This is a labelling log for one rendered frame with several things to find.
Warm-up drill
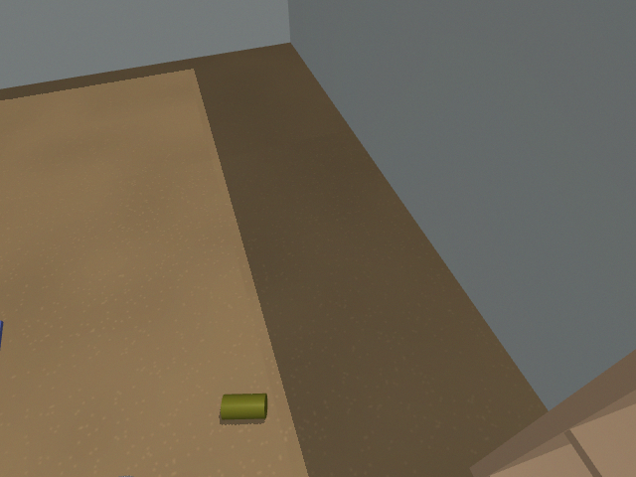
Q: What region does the bookshelf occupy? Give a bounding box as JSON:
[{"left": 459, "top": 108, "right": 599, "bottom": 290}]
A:
[{"left": 469, "top": 349, "right": 636, "bottom": 477}]

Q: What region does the can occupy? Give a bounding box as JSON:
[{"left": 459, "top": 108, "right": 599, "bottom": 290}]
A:
[{"left": 221, "top": 394, "right": 267, "bottom": 419}]

